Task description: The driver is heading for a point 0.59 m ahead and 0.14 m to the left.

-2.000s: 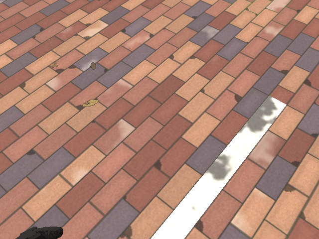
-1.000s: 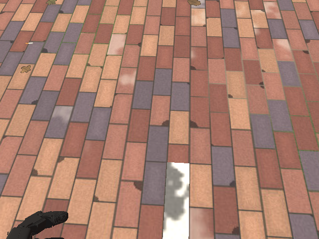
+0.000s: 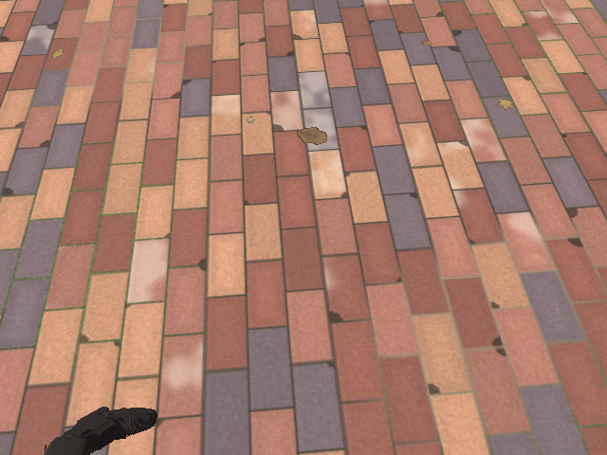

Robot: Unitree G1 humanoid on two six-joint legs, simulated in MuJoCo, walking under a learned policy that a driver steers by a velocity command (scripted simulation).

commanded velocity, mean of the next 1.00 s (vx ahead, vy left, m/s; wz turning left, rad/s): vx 0.42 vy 0.00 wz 0.32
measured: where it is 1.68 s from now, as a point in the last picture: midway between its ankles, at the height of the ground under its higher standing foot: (245, 394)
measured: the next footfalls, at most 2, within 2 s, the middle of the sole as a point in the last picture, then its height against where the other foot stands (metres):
left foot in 0.54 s outside the picture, level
right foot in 0.96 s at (279, 340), level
